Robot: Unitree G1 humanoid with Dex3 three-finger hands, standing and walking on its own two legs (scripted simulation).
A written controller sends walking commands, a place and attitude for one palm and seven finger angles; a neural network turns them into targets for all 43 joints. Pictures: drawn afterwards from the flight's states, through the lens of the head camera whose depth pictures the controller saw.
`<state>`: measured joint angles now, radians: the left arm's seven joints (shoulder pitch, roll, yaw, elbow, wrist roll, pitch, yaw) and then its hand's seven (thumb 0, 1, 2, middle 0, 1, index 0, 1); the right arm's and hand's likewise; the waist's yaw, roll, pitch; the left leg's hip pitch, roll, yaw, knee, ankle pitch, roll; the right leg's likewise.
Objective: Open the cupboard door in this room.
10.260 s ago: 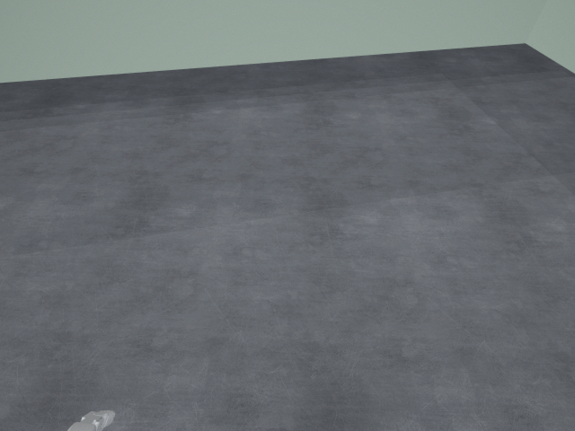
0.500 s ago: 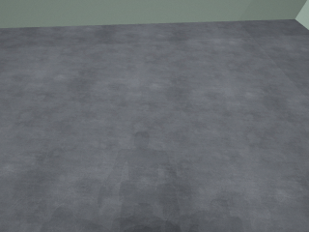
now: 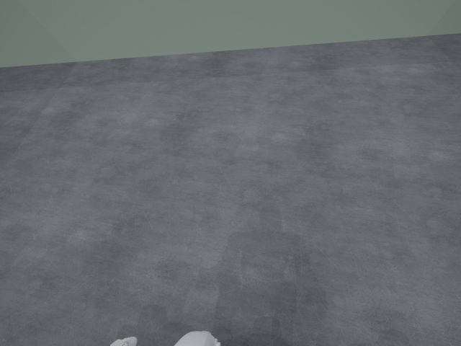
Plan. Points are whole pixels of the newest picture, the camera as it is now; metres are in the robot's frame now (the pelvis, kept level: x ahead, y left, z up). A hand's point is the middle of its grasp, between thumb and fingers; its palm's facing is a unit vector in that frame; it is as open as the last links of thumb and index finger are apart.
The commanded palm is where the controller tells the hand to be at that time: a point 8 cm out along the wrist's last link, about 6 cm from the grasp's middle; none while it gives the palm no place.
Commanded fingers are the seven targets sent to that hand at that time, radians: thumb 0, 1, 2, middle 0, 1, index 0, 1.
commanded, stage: turn or walk to find it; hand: left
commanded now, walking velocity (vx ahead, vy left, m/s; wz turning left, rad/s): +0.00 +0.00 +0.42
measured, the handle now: out of the picture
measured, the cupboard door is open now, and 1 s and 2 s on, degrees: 0 0 0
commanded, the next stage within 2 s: none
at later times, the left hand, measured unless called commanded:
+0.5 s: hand out of the picture -0.04 +0.26 -0.18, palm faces +0.27 -0.93 -0.24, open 7.4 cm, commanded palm none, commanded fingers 0.00 0.90 0.90 -0.20 -0.30 -0.20 -0.30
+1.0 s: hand out of the picture -0.02 +0.21 -0.14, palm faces +0.41 -0.87 -0.28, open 7.4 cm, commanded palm none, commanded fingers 0.00 0.90 0.90 -0.20 -0.30 -0.20 -0.30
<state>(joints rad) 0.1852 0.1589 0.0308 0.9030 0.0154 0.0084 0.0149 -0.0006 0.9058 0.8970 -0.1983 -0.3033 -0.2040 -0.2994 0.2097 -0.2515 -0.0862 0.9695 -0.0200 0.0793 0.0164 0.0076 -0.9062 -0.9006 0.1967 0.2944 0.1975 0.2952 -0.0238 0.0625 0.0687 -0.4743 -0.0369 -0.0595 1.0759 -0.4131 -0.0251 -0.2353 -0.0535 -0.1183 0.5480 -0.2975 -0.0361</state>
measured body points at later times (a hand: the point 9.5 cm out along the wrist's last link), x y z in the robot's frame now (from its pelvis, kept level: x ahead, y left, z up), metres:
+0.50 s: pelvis -0.02 +0.05 +0.00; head +0.01 +0.08 +0.45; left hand -0.05 +0.31 -0.16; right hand +0.13 -0.18 -0.13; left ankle -0.06 +0.14 -0.74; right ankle -0.01 -0.10 -0.67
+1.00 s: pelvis -0.03 +0.00 +0.00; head +0.01 -0.02 +0.45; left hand -0.04 +0.25 -0.12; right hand +0.11 -0.23 -0.16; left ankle -0.11 +0.12 -0.65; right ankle +0.01 -0.09 -0.74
